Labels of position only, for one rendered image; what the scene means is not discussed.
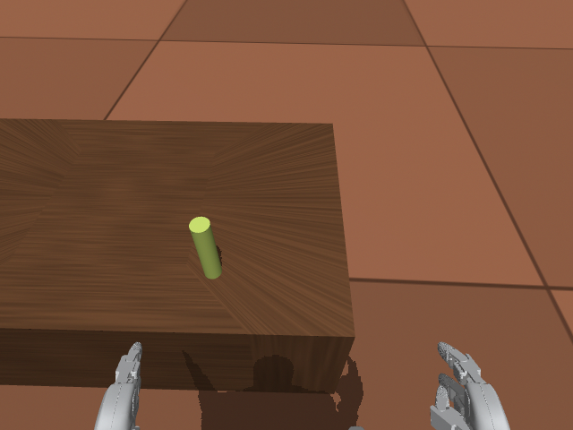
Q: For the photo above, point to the can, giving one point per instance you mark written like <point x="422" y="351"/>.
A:
<point x="206" y="247"/>

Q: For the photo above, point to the left robot hand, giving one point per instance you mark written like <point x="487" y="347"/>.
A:
<point x="120" y="403"/>

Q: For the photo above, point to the right robot hand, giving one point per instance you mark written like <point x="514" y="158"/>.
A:
<point x="477" y="407"/>

